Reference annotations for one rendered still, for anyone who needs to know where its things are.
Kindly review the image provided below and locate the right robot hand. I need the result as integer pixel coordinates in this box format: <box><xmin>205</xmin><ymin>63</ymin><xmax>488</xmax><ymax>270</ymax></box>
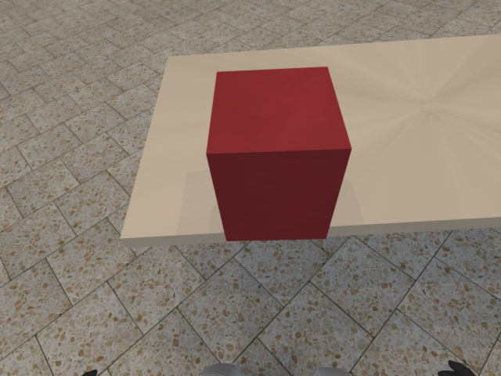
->
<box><xmin>438</xmin><ymin>360</ymin><xmax>476</xmax><ymax>376</ymax></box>

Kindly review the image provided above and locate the carton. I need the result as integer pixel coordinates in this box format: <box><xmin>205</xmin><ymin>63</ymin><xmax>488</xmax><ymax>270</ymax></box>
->
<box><xmin>206</xmin><ymin>67</ymin><xmax>351</xmax><ymax>241</ymax></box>

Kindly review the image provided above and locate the table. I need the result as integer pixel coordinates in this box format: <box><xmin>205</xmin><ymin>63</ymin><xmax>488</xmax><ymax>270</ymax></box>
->
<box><xmin>120</xmin><ymin>34</ymin><xmax>501</xmax><ymax>248</ymax></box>

